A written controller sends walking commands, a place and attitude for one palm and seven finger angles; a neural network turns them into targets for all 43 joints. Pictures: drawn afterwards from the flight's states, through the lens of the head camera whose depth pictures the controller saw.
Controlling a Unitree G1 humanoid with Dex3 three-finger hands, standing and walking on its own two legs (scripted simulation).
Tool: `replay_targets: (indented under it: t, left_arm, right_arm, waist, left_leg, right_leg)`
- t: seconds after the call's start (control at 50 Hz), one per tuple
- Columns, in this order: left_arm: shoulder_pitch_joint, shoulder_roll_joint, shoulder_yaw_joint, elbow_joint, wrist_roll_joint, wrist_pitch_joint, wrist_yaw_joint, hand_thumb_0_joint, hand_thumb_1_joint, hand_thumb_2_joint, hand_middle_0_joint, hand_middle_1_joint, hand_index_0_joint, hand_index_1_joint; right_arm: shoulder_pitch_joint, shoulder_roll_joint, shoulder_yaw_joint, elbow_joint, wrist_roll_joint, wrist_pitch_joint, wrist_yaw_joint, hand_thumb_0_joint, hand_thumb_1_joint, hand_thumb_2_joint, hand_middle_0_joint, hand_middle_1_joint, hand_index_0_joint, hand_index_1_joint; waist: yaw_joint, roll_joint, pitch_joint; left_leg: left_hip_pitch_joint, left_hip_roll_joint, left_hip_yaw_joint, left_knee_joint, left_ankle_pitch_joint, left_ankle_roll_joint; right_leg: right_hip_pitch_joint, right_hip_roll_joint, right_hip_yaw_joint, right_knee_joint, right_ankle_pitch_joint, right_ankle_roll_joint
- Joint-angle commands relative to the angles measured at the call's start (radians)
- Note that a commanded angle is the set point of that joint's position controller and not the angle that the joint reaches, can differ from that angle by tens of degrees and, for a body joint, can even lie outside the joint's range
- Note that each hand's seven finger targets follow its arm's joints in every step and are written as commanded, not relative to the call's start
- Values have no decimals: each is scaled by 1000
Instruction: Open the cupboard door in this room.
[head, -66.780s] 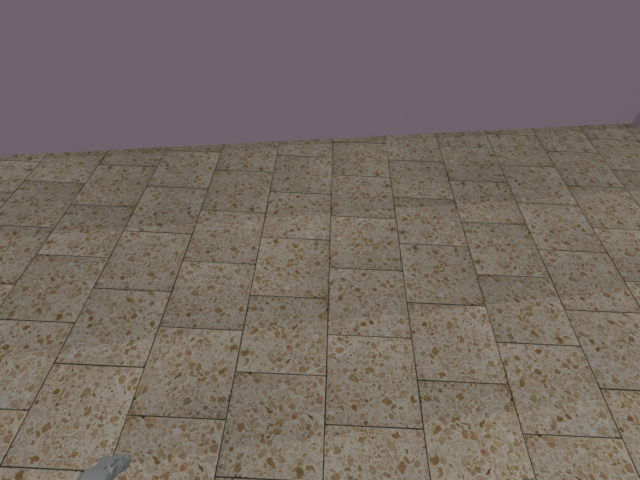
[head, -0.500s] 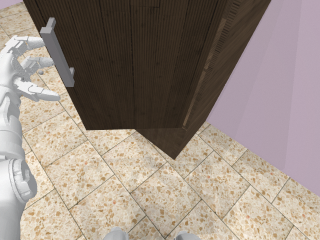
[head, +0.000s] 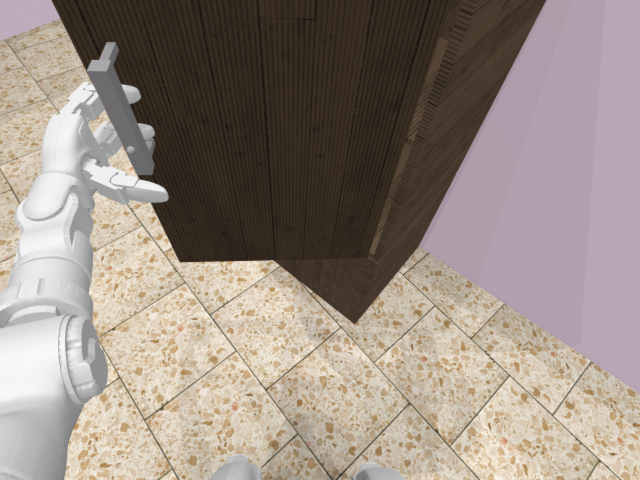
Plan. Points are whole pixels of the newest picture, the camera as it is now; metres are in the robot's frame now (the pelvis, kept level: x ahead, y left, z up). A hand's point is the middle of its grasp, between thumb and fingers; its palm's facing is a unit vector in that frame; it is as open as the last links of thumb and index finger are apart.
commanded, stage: slide the fingers in behind the handle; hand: left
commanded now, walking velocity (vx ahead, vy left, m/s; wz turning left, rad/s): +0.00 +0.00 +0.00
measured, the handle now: (129, 114) +0.55 +0.21 +0.12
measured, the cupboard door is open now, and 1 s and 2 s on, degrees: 43 43 53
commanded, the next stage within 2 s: close the thumb around the handle in 0.66 s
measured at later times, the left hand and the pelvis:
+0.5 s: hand (141, 149) +0.48 +0.19 +0.13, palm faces +0.02 -1.00 -0.01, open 14.1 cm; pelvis +0.00 -0.01 +0.00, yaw +0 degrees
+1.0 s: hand (142, 149) +0.49 +0.19 +0.12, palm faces +0.00 -1.00 +0.00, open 12.4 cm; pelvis +0.00 +0.00 +0.00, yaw +0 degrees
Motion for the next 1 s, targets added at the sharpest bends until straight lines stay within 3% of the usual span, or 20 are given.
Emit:
replay_targets:
  t: [0.0,0.02,0.06,0.12,0.18,0.22,0.24,0.3,0.34,0.42,0.44,0.46,0.56,0.64,0.68,0.74,0.8,0.82,0.88,0.98]
  left_arm:
    - [-493,254,28,-239,-16,-87,24,0,-500,300,-300,-1200,-300,-1200]
    - [-469,266,43,-236,-13,-94,25,0,-500,300,-300,-1200,-300,-1200]
    - [-480,263,40,-254,-16,-104,28,0,-500,300,-300,-1200,-300,-1200]
    - [-456,230,21,-244,-18,-105,28,0,-500,300,-300,-1200,-300,-1200]
    - [-420,255,41,-226,-19,-87,26,0,-500,300,-300,-1200,-300,-1200]
    - [-432,216,10,-251,-20,-89,26,0,-500,300,-300,-1200,-300,-1200]
    - [-435,197,-10,-243,-19,-85,27,0,-500,300,-300,-1200,-300,-1200]
    - [-433,240,27,-230,-25,-89,34,0,-500,300,-300,-1200,-300,-1200]
    - [-451,202,-8,-245,-21,-93,29,0,-500,300,-300,-1200,-300,-1200]
    - [-424,199,5,-244,-27,-102,29,0,-500,300,-300,-1200,-300,-1200]
    - [-452,162,-34,-262,-28,-103,27,0,-500,300,-300,-1200,-300,-1200]
    - [-435,173,-13,-260,-31,-101,30,0,-500,300,-300,-1200,-300,-1200]
    - [-447,197,-3,-234,-25,-93,33,0,-500,300,-300,-1200,-300,-1200]
    - [-460,208,4,-234,-20,-95,38,0,-500,300,-300,-1200,-300,-1200]
    - [-460,177,-16,-244,-24,-95,37,0,-500,300,-300,-1200,-300,-1200]
    - [-438,194,3,-263,-25,-106,39,0,-500,300,-300,-1200,-300,-1200]
    - [-452,166,-15,-260,-27,-105,45,0,-332,372,-312,-1218,-312,-1218]
    - [-453,192,4,-250,-21,-104,49,0,-276,396,-316,-1224,-316,-1224]
    - [-454,181,-12,-235,-17,-92,50,0,-108,468,-328,-1242,-328,-1242]
    - [-463,181,-6,-263,-18,-104,55,0,172,588,-348,-1272,-348,-1272]
  right_arm:
    - [117,-171,-64,-62,-5,-30,-13,0,-900,-900,200,300,200,300]
    - [116,-173,-66,-64,-4,-32,-12,0,-900,-900,200,300,200,300]
    - [114,-171,-66,-62,-5,-34,-10,0,-900,-900,200,300,200,300]
    - [113,-168,-66,-60,-3,-35,-7,0,-900,-900,200,300,200,300]
    - [111,-171,-68,-62,-1,-30,-8,0,-900,-900,200,300,200,300]
    - [108,-166,-70,-64,1,-31,-9,0,-900,-900,200,300,200,300]
    - [104,-164,-69,-61,0,-31,-9,0,-900,-900,200,300,200,300]
    - [116,-172,-68,-54,-3,-30,-12,0,-900,-900,200,300,200,300]
    - [108,-165,-69,-54,-1,-32,-11,0,-900,-900,200,300,200,300]
    - [108,-168,-73,-52,0,-33,-9,0,-900,-900,200,300,200,300]
    - [103,-163,-71,-49,-1,-34,-9,0,-900,-900,200,300,200,300]
    - [106,-164,-74,-51,-1,-35,-8,0,-900,-900,200,300,200,300]
    - [105,-169,-71,-49,0,-32,-10,0,-900,-900,200,300,200,300]
    - [102,-169,-71,-44,-3,-33,-11,0,-900,-900,200,300,200,300]
    - [97,-165,-69,-50,-3,-34,-10,0,-900,-900,200,300,200,300]
    - [97,-165,-70,-50,-4,-32,-8,0,-900,-900,200,300,200,300]
    - [100,-163,-69,-51,-6,-32,-6,0,-900,-900,200,300,200,300]
    - [99,-168,-70,-49,-4,-31,-7,0,-900,-900,200,300,200,300]
    - [100,-168,-69,-51,-3,-28,-9,0,-900,-900,200,300,200,300]
    - [102,-166,-71,-47,-7,-31,-7,0,-900,-900,200,300,200,300]
  waist:
    - [-16,64,-377]
    - [0,79,-406]
    - [0,100,-415]
    - [-2,88,-418]
    - [9,73,-391]
    - [0,68,-407]
    - [-5,82,-377]
    - [-7,31,-359]
    - [-9,72,-377]
    - [0,61,-397]
    - [-13,86,-388]
    - [-2,73,-400]
    - [-8,44,-384]
    - [-5,74,-392]
    - [-7,81,-397]
    - [8,98,-420]
    - [-5,79,-394]
    - [0,75,-397]
    - [-9,60,-379]
    - [-2,101,-412]
  left_leg:
    - [384,-56,-28,-68,288,47]
    - [395,-55,-24,-69,293,45]
    - [397,-55,-22,-70,287,42]
    - [399,-56,-17,-68,296,45]
    - [363,-58,-10,-78,273,45]
    - [383,-60,-6,-71,296,49]
    - [376,-60,-6,-72,277,48]
    - [346,-62,-9,-77,262,53]
    - [372,-61,-9,-79,270,48]
    - [401,-59,-12,-74,295,47]
    - [411,-58,-14,-75,303,46]
    - [411,-60,-10,-72,303,47]
    - [384,-61,-15,-76,287,48]
    - [408,-59,-20,-70,309,45]
    - [420,-59,-20,-72,313,43]
    - [441,-56,-25,-66,361,38]
    - [431,-58,-27,-65,345,42]
    - [428,-55,-29,-70,339,40]
    - [411,-54,-27,-76,316,40]
    - [452,-51,-34,-73,348,34]
  right_leg:
    - [27,48,-4,-106,341,-17]
    - [32,49,1,-103,349,-16]
    - [37,47,3,-105,347,-17]
    - [46,49,1,-103,365,-16]
    - [71,46,5,-112,366,-15]
    - [70,47,8,-111,396,-13]
    - [52,46,7,-118,376,-13]
    - [78,47,9,-123,372,-14]
    - [63,44,8,-118,374,-13]
    - [52,46,6,-114,384,-15]
    - [42,46,4,-113,387,-15]
    - [49,46,6,-116,391,-15]
    - [54,44,6,-115,382,-13]
    - [39,43,2,-109,381,-16]
    - [33,44,0,-109,379,-17]
    - [40,46,-5,-96,407,-22]
    - [29,49,-9,-100,390,-21]
    - [24,47,-6,-100,386,-19]
    - [22,46,-6,-106,368,-17]
    - [13,47,-10,-99,369,-23]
